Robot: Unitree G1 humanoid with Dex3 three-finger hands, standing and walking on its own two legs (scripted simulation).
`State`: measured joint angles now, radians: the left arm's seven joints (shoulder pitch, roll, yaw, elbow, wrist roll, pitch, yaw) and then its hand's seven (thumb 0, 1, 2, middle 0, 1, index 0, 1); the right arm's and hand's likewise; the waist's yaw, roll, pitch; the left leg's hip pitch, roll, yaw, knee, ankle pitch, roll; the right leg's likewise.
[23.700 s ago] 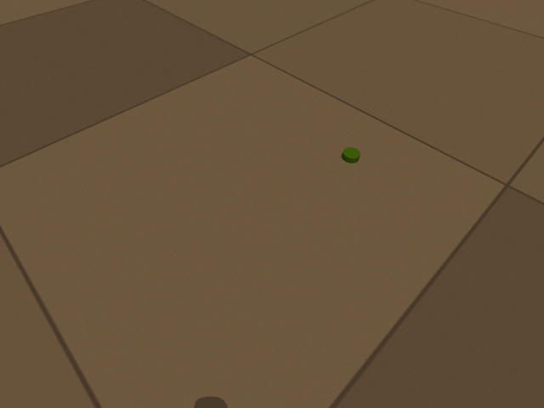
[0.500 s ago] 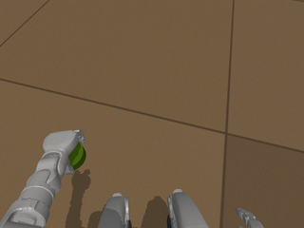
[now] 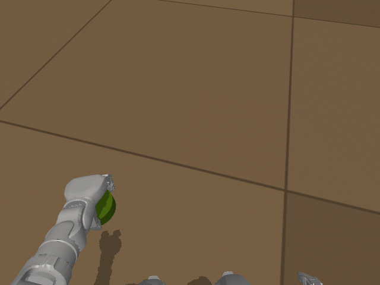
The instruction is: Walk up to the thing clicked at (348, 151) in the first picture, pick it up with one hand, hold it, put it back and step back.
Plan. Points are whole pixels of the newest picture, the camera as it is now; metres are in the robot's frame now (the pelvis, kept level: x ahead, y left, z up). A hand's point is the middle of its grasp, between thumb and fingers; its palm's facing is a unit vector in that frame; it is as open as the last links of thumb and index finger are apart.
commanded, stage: hold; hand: left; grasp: from above
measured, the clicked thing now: (95, 206) +0.33 +0.23 -0.11
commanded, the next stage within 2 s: crouch in 1.92 s
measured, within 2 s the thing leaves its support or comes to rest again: neither
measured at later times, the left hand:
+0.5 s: hand (86, 197) +0.32 +0.23 -0.04, palm faces -0.45 -0.05 -0.89, open 10.8 cm
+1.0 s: hand (84, 202) +0.30 +0.22 -0.02, palm faces -0.45 -0.05 -0.89, open 10.8 cm
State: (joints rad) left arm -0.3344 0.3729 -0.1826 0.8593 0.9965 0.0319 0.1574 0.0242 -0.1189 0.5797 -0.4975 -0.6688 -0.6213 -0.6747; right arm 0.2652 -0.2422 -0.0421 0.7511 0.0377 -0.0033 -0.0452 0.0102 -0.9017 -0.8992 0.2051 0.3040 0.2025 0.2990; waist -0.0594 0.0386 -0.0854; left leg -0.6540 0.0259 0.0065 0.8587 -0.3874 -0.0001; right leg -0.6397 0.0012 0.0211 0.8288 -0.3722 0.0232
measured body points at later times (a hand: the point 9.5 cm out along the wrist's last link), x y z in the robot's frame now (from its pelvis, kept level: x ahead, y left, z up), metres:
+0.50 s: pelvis +0.02 +0.00 +0.02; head +0.04 -0.01 +0.47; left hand +0.34 +0.23 +0.01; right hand +0.12 -0.26 -0.10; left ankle +0.02 +0.12 -0.70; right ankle +0.02 -0.14 -0.70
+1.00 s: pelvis +0.01 +0.00 +0.03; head +0.01 -0.02 +0.48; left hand +0.32 +0.22 +0.04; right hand +0.13 -0.26 -0.09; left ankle +0.02 +0.12 -0.70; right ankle +0.02 -0.14 -0.70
